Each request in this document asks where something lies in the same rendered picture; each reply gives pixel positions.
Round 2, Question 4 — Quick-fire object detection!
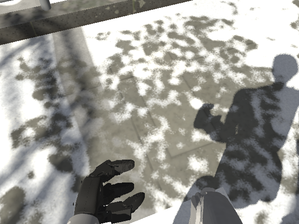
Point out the robot right thigh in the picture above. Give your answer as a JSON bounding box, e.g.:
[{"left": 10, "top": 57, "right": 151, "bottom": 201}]
[{"left": 191, "top": 191, "right": 243, "bottom": 224}]

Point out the robot left hand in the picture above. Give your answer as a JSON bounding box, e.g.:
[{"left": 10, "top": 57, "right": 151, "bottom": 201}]
[{"left": 73, "top": 160, "right": 145, "bottom": 224}]

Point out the robot left forearm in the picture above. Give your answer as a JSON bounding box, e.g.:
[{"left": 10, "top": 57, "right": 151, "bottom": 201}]
[{"left": 67, "top": 214, "right": 100, "bottom": 224}]

